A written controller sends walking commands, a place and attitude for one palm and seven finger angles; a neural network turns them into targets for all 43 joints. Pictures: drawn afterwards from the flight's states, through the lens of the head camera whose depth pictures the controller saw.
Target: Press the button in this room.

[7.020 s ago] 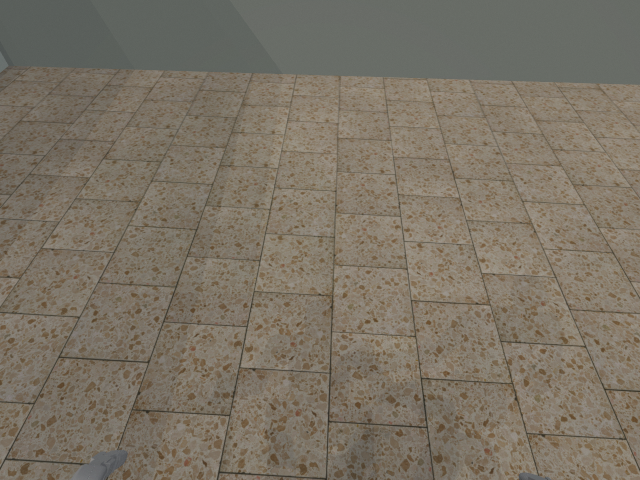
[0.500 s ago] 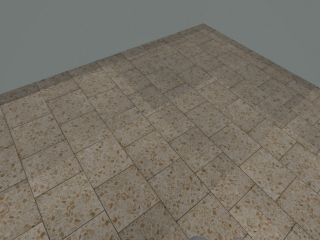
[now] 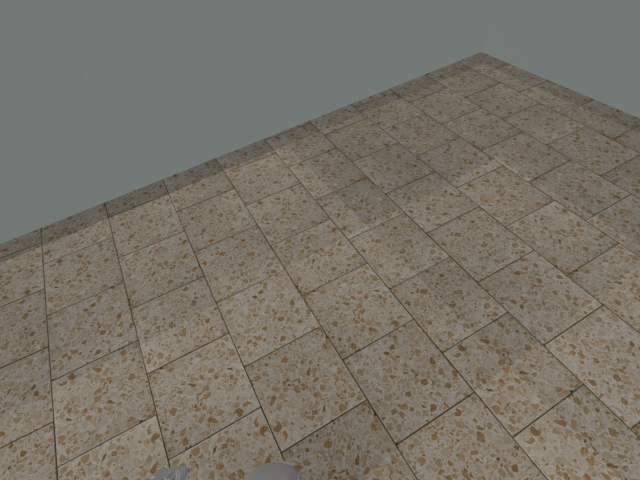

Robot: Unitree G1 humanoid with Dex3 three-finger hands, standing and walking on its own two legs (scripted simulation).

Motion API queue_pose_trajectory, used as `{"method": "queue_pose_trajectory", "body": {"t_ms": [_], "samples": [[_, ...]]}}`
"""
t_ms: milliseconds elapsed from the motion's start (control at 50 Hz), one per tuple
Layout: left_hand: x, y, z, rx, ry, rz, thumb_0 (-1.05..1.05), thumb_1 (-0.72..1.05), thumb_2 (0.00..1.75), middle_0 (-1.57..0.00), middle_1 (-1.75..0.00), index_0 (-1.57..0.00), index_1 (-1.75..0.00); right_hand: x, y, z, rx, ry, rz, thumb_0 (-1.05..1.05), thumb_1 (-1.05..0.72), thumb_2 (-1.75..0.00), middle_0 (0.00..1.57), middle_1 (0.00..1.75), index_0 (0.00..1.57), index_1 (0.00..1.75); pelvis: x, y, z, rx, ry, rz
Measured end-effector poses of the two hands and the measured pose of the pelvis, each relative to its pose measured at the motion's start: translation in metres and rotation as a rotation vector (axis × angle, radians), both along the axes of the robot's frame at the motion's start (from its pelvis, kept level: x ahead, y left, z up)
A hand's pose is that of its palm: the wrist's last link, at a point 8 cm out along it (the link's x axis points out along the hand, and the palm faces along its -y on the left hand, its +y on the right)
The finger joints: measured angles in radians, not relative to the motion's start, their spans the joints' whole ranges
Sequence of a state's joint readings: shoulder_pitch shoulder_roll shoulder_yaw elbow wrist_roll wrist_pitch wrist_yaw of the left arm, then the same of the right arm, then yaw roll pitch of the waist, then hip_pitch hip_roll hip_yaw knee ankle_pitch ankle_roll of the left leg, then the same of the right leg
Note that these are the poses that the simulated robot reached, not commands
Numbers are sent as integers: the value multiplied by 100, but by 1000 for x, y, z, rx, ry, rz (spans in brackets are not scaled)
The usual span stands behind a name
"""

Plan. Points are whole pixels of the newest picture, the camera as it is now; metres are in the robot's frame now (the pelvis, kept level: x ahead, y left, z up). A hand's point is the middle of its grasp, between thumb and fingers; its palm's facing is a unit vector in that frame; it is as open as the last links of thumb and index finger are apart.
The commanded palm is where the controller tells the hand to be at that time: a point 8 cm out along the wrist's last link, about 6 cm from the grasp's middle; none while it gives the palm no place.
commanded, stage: turn or walk to find it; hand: left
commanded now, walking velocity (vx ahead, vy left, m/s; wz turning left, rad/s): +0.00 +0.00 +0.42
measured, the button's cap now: out of the picture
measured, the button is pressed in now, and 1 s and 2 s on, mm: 0 0 0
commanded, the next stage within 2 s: none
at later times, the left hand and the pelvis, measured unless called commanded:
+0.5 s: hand out of the picture -0.09 +0.25 -0.19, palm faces +0.30 -0.92 -0.24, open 7.4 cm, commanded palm none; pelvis -0.04 +0.05 -0.01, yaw +13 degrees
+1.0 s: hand out of the picture -0.02 +0.23 -0.15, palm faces +0.39 -0.88 -0.28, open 7.4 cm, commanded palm none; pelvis -0.07 +0.00 -0.01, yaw +24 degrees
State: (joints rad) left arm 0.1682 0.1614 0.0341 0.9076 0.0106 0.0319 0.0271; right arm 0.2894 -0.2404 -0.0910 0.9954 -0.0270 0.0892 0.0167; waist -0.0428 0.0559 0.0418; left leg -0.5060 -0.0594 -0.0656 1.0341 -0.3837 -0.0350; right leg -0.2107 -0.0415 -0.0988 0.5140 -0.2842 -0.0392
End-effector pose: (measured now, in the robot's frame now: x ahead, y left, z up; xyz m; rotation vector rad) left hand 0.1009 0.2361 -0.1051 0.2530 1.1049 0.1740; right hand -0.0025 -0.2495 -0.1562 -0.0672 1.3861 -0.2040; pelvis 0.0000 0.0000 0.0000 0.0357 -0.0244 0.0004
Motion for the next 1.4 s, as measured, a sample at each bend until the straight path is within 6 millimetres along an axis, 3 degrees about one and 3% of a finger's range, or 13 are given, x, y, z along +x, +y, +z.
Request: {"method": "queue_pose_trajectory", "body": {"t_ms": [140, 240, 320, 460, 520, 600, 740, 900, 980, 1100, 1220, 1300, 1400], "samples": [[-55, -5, -5, -18, 54, 111, 1, 91, 90, -20, -29, -20, -30, 2, -15, 5, -19, 39, 87, 0, -91, -90, 20, 30, 20, 30, -9, -7, 3, -1, -1, 83], [-101, 1, -17, -42, 115, 197, 1, 91, 90, -20, -29, -20, -30, 25, -9, 9, -43, 40, 173, 0, -91, -90, 19, 30, 20, 30, -16, -2, 1, -8, 8, 133], [-142, 14, -29, -63, 178, 264, 1, 91, 90, -20, -29, -20, -30, 59, 10, 14, -63, -22, 253, 1, -91, -90, 19, 30, 20, 30, -24, 10, -2, -16, 13, 167], [-205, 52, -56, -100, 274, 368, 1, 91, 90, -20, -29, -20, -30, 114, 67, 30, -94, -208, 383, 0, -91, -90, 19, 30, 20, 30, -40, 40, -13, -34, 4, 211], [-212, 64, -51, -103, 285, 384, 1, 91, 90, -20, -29, -20, -30, 120, 85, 42, -94, -248, 408, 0, -91, -90, 20, 30, 20, 30, -43, 48, -5, -57, 1, 230], [-203, 76, -41, -100, 219, 395, 1, 91, 90, -20, -29, -19, -30, 116, 100, 48, -83, -251, 437, 0, -90, -90, 20, 30, 20, 30, -49, 54, 3, -69, -1, 260], [-179, 84, -29, -68, 110, 393, 1, 91, 90, -20, -29, -19, -30, 90, 98, 39, -53, -202, 436, 0, -90, -90, 20, 30, 21, 30, -57, 50, 5, -57, 0, 306], [-148, 61, -14, -29, 12, 377, 1, 91, 90, -20, -29, -19, -30, 44, 57, 14, -28, -64, 418, 0, -90, -90, 20, 30, 21, 30, -65, 23, -1, -38, 14, 373], [-149, 37, -11, 1, -29, 386, 1, 91, 90, -20, -29, -19, -30, 33, 30, -3, -9, -9, 421, 0, -90, -90, 20, 30, 21, 30, -67, 2, -9, -24, 18, 405], [-185, 3, -1, -7, 5, 471, 1, 91, 90, -20, -29, -20, -30, 41, 7, -1, -7, 27, 477, 1, -91, -90, 20, 30, 20, 30, -69, -16, 0, -1, 3, 480], [-227, -21, -7, -35, 50, 569, 1, 91, 90, -20, -29, -20, -30, 57, 3, 4, -27, 31, 554, 0, -91, -90, 20, 30, 20, 30, -72, -22, 2, -2, 1, 547], [-262, -30, -15, -58, 93, 639, 1, 91, 90, -20, -29, -20, -30, 75, 17, 7, -43, 14, 621, 0, -91, -90, 19, 30, 20, 30, -77, -21, 1, -6, 4, 585], [-315, -35, -31, -98, 159, 726, 1, 91, 90, -20, -29, -20, -30, 103, 57, 14, -53, -66, 726, 0, -91, -90, 19, 30, 20, 30, -92, -12, -4, -22, 7, 633]]}}
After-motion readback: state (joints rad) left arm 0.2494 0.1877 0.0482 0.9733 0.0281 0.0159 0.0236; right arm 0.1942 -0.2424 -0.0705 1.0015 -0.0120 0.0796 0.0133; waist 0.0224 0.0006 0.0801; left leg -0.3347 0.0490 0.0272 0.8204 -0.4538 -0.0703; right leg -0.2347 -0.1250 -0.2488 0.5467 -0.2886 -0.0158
